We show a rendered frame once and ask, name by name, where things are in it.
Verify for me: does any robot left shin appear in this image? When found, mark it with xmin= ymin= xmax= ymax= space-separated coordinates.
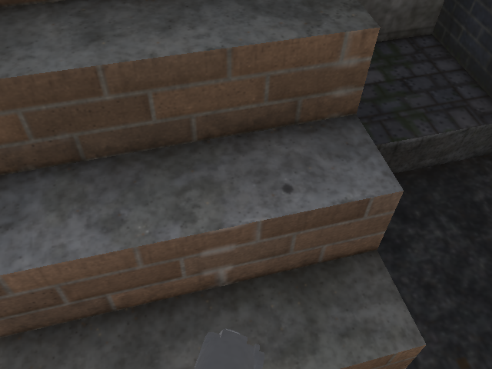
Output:
xmin=194 ymin=328 xmax=240 ymax=368

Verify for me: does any robot left thigh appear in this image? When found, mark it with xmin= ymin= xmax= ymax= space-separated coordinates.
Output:
xmin=195 ymin=329 xmax=264 ymax=369

